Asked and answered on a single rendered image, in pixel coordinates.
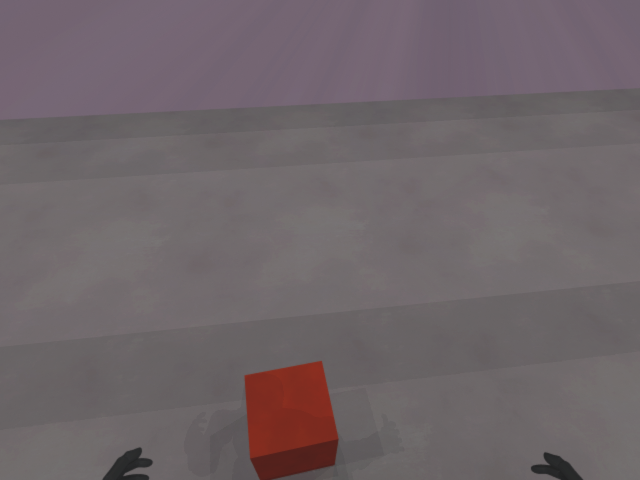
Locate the carton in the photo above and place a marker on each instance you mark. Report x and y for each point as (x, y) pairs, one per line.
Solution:
(291, 425)

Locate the right robot hand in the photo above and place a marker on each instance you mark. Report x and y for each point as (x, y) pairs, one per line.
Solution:
(558, 468)

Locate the left robot hand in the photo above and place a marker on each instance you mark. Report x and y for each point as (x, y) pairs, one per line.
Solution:
(129, 461)

